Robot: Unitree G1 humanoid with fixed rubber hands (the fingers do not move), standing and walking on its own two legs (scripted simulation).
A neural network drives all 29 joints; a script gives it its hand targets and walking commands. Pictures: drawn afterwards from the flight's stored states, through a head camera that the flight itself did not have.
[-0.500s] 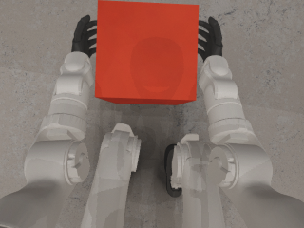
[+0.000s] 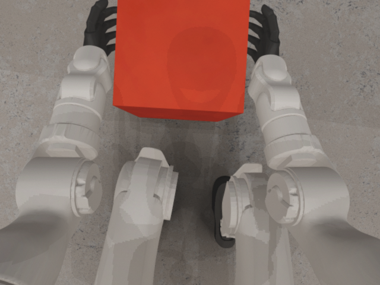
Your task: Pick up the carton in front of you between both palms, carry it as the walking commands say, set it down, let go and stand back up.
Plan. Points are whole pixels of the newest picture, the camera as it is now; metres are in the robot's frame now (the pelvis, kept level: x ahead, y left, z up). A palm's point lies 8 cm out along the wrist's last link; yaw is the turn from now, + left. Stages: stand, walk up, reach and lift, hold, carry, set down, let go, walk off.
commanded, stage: set down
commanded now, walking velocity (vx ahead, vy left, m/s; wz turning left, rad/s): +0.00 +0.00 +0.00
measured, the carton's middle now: (181, 68) +0.49 +0.08 -0.23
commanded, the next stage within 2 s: none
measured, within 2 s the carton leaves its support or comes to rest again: rests again in 0.88 s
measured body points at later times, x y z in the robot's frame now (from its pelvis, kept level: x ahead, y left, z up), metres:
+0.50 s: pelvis +0.00 -0.01 -0.01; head +0.34 +0.03 +0.28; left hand +0.50 +0.22 -0.18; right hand +0.54 -0.09 -0.17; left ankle +0.12 +0.11 -0.34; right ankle +0.10 -0.11 -0.34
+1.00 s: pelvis +0.00 +0.00 -0.01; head +0.36 +0.03 +0.26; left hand +0.46 +0.28 -0.21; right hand +0.52 -0.11 -0.21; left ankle +0.12 +0.11 -0.34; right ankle +0.10 -0.11 -0.34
